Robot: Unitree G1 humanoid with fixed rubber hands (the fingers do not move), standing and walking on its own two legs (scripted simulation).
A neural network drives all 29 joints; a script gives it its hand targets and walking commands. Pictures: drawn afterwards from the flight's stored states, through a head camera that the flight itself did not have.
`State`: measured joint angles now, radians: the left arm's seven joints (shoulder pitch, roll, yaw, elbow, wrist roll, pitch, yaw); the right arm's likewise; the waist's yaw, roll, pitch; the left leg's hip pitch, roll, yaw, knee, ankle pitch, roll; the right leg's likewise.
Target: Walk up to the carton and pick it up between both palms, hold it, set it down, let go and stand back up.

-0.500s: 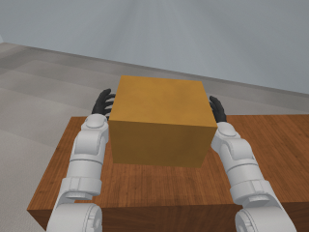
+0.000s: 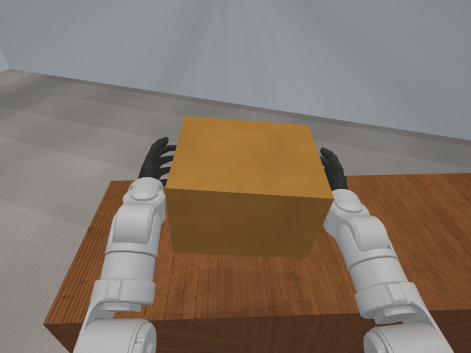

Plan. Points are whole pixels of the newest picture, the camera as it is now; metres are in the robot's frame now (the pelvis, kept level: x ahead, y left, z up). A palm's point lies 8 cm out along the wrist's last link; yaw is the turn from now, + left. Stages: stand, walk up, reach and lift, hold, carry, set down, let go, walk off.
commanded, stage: hold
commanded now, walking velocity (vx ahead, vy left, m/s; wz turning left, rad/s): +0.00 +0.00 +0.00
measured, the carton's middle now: (243, 185) +0.36 +0.00 +0.16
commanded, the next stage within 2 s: set down in 0.34 s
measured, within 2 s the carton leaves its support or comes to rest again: neither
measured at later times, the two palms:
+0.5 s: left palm (147, 188) +0.35 +0.16 +0.16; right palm (330, 196) +0.35 -0.15 +0.14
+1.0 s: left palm (154, 210) +0.36 +0.16 +0.10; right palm (322, 217) +0.35 -0.15 +0.08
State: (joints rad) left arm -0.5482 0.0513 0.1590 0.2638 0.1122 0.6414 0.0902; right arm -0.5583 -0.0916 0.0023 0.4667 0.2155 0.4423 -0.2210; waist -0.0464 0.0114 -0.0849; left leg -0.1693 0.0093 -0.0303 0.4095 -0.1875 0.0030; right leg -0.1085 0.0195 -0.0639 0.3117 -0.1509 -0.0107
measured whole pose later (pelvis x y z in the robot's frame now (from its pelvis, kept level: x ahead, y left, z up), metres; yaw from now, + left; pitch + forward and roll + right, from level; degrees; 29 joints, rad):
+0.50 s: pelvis -0.01 +0.00 +0.00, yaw +0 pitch -5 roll -1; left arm -0.56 0.00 0.23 0.29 0.19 0.58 0.06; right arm -0.58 -0.05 -0.06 0.56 0.17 0.34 -0.18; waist -0.04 -0.01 -0.03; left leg -0.12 0.00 -0.03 0.39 -0.17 0.01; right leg -0.07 0.01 -0.06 0.31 -0.15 -0.01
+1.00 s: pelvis +0.01 +0.00 +0.00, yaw +0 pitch +0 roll -1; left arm -0.41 0.00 0.14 0.32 0.16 0.33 0.09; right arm -0.41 -0.03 -0.05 0.57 0.11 0.07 -0.16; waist -0.01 -0.04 -0.02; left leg -0.19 0.00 -0.03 0.38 -0.18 0.00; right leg -0.13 0.01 -0.07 0.29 -0.15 -0.01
